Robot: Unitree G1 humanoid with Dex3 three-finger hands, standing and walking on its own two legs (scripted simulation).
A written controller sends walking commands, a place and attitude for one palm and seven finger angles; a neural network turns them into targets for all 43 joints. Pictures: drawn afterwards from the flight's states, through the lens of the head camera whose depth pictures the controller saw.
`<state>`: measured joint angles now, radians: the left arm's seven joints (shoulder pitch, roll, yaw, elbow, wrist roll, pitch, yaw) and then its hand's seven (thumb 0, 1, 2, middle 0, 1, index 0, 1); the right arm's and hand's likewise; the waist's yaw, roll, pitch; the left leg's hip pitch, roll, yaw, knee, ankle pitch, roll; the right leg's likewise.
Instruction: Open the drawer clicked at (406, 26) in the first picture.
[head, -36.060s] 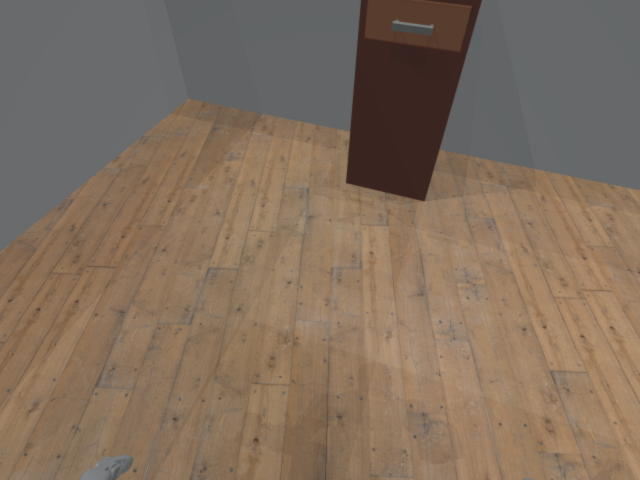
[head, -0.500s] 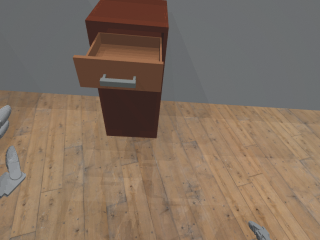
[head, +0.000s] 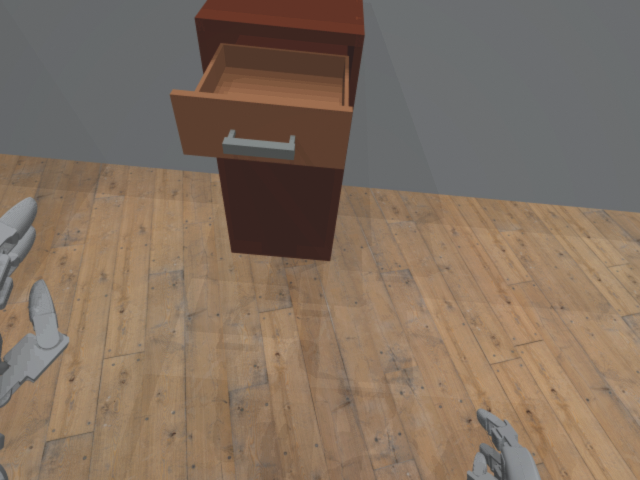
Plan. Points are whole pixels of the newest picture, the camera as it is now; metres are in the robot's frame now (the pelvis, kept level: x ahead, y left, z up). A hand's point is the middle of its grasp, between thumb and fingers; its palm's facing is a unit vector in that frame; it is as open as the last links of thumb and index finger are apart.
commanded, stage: stop stepping back and stand still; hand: left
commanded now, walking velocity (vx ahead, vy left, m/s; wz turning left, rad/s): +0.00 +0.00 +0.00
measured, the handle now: (260, 142) +0.71 +0.16 +0.01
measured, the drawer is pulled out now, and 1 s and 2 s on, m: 0.29 0.29 0.29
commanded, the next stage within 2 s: let the arm hang, fingers relaxed in 0.14 s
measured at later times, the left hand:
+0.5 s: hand out of the picture +0.09 +0.21 -0.14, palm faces -0.08 -0.96 -0.28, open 7.4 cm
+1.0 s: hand out of the picture +0.01 +0.27 -0.14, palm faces +0.02 -0.92 -0.38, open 7.4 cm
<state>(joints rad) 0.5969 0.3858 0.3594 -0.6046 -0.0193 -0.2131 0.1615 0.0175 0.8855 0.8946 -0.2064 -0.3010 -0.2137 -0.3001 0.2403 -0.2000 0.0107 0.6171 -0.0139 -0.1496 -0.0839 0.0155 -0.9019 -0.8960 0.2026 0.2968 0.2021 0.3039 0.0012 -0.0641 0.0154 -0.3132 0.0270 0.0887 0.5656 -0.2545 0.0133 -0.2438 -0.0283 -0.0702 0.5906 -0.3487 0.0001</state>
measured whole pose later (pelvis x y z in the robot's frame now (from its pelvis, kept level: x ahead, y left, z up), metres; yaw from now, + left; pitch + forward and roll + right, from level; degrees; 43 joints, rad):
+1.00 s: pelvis -0.03 +0.00 +0.01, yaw +2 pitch -3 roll -1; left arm 0.18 0.37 0.01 1.11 0.01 0.00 0.00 0.01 0.90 0.89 -0.20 -0.30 -0.21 -0.30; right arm 0.13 -0.30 -0.02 1.09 -0.02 0.01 0.00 0.01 -0.90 -0.90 0.20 0.30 0.20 0.30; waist 0.00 0.03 0.06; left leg -0.22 0.02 0.05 0.37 -0.11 0.02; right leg -0.12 0.00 -0.06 0.37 -0.21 -0.01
